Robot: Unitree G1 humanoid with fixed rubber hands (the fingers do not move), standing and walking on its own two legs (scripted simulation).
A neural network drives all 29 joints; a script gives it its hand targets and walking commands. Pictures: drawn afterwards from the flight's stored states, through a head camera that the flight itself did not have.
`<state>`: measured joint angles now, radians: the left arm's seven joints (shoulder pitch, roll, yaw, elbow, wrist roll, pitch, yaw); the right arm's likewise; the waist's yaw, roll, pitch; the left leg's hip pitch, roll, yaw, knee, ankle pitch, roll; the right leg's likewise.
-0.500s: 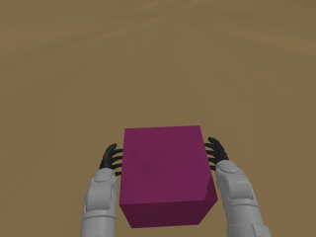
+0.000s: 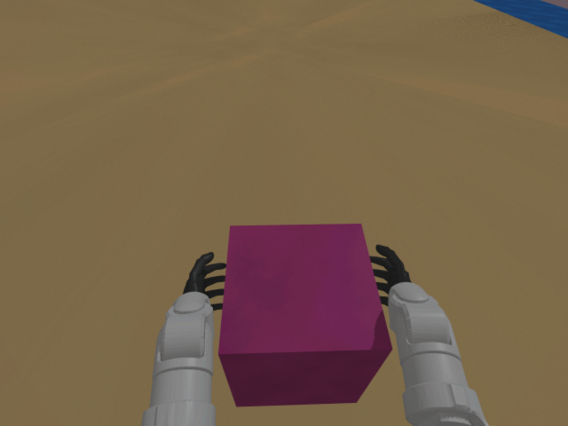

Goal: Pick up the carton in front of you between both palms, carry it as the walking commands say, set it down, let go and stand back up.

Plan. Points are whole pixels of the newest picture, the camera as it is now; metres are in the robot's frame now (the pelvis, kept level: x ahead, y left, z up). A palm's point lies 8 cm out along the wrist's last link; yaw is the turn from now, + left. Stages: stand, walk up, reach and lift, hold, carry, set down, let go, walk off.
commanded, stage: hold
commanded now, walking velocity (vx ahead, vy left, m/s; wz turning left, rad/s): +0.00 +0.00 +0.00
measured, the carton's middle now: (296, 318) +0.30 +0.00 -0.04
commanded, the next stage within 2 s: set down in 0.04 s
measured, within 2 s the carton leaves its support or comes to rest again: neither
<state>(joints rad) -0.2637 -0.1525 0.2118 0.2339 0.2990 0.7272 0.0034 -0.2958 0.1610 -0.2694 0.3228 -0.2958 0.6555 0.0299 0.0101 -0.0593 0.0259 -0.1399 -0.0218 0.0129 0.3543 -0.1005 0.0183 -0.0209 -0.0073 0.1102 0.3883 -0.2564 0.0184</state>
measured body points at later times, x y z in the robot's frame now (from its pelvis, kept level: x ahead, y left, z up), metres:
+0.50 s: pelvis -0.01 -0.01 -0.02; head +0.09 +0.02 +0.42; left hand +0.35 +0.16 -0.06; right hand +0.36 -0.14 -0.05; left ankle +0.07 +0.10 -0.74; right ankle -0.01 -0.15 -0.74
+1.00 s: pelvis -0.04 -0.02 -0.15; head +0.19 +0.02 +0.23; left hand +0.39 +0.17 -0.24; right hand +0.40 -0.13 -0.23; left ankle +0.07 +0.11 -0.74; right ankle -0.01 -0.15 -0.74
